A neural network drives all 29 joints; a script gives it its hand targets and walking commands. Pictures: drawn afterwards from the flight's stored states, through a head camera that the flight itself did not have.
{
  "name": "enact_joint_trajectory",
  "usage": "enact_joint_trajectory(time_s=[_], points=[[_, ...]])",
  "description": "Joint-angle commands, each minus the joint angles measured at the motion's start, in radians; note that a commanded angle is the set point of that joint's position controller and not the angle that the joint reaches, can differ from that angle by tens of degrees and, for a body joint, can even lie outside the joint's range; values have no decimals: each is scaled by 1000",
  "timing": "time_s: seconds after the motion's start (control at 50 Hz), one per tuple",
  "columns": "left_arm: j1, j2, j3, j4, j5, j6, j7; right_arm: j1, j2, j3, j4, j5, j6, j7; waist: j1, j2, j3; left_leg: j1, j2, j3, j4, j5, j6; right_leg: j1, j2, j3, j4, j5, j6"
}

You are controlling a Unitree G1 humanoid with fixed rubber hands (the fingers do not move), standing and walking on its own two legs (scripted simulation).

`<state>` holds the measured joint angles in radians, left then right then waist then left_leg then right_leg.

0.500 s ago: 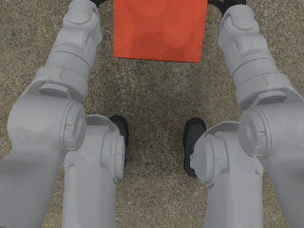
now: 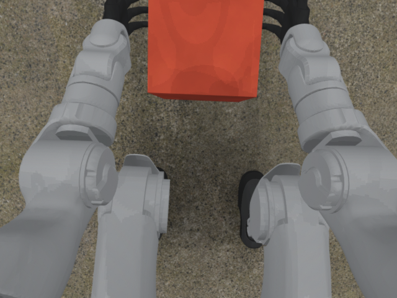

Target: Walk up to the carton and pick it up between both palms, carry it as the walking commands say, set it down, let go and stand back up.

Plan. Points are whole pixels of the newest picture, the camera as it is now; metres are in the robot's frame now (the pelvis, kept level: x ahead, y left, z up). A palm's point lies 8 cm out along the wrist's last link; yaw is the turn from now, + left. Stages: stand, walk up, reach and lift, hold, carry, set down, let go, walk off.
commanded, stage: reach and lift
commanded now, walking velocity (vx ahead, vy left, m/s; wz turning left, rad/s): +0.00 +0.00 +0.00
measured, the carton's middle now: (203, 48) +0.51 +0.03 -0.26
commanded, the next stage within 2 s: none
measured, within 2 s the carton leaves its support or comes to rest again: neither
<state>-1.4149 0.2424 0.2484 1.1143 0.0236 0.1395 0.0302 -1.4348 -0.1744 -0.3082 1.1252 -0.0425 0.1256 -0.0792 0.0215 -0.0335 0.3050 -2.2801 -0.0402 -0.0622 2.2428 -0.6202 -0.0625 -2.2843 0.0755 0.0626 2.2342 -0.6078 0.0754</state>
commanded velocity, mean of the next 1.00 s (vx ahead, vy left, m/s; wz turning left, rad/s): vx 0.00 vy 0.00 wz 0.00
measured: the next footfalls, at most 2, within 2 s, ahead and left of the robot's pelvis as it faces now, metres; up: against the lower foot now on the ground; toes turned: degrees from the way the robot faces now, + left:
none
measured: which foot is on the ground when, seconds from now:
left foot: down 0.00-1.00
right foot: down 0.00-1.00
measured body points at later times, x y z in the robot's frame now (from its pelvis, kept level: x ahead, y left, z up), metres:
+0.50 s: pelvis -0.01 +0.00 +0.01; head +0.34 +0.02 +0.29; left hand +0.53 +0.16 -0.14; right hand +0.54 -0.11 -0.14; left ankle +0.10 +0.13 -0.33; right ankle +0.10 -0.13 -0.33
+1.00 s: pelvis -0.01 +0.00 +0.04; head +0.33 +0.02 +0.33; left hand +0.54 +0.16 -0.09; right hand +0.54 -0.11 -0.09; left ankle +0.10 +0.13 -0.33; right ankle +0.10 -0.13 -0.33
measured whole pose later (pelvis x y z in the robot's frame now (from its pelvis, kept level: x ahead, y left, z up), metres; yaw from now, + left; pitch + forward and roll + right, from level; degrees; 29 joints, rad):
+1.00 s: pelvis -0.01 +0.00 +0.04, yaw +0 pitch +45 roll -1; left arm -1.28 0.08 0.39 0.78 0.17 0.29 0.10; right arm -1.27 -0.03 -0.42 0.77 -0.13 0.26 -0.17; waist 0.01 -0.03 0.07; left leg -2.29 -0.10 -0.09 2.06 -0.55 -0.09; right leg -2.28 0.12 0.08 2.05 -0.55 0.10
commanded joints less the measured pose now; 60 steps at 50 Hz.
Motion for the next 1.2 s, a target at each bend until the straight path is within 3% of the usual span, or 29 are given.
enact_joint_trajectory(time_s=[0.0,0.3,0.64,0.82,1.04,1.18], points=[[-424,-882,-220,-151,-57,-33,-224,-374,859,208,-105,37,-23,225,-9,33,-902,413,-93,121,-169,419,41,394,94,-133,-147,396,-49],[-485,-936,-244,-235,-37,6,-207,-439,948,264,-191,49,19,208,16,27,-1099,496,-95,149,-212,376,26,501,100,-153,-180,354,-35],[-551,-1060,-318,-335,-36,79,-214,-541,1047,375,-345,66,82,192,15,22,-1403,627,-102,173,-277,370,12,632,101,-179,-254,335,-26],[-486,-1120,-288,-314,16,119,-225,-484,1086,349,-333,25,118,206,2,39,-1385,605,-109,172,-328,355,13,593,107,-184,-306,324,-27],[-463,-1173,-348,-400,11,132,-211,-454,1145,402,-405,37,135,201,8,40,-1556,698,-119,171,-379,430,6,673,119,-183,-358,391,-21],[-408,-1202,-319,-365,47,149,-210,-389,1161,370,-357,-2,149,210,3,49,-1481,686,-120,162,-442,392,7,629,124,-178,-417,351,-27]])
